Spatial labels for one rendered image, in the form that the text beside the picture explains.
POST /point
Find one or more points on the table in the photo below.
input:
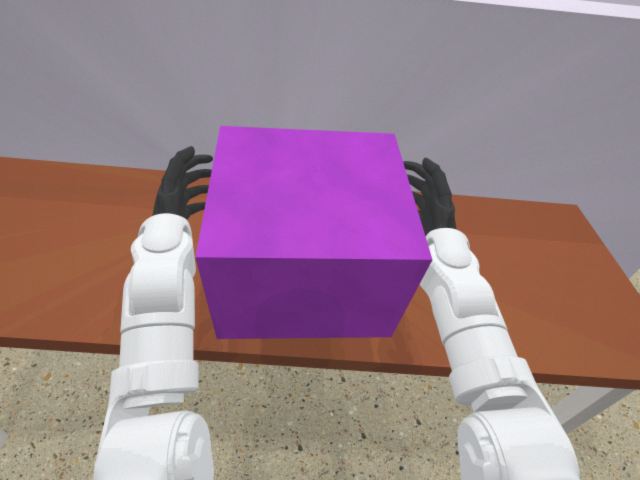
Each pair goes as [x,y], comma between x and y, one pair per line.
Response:
[66,231]

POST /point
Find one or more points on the carton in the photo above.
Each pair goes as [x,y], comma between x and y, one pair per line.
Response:
[309,234]

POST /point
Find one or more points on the robot left hand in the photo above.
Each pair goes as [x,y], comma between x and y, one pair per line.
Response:
[172,195]

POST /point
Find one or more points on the robot right hand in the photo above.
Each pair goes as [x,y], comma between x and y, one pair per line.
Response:
[435,203]

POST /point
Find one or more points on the robot left upper arm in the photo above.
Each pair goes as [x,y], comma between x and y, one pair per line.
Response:
[169,446]

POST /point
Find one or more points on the robot right forearm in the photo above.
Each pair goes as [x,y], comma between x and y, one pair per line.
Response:
[486,372]

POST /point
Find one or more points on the robot right upper arm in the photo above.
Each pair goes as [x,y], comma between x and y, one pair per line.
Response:
[514,444]

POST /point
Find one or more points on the robot left forearm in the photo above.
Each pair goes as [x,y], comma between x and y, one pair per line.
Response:
[156,364]

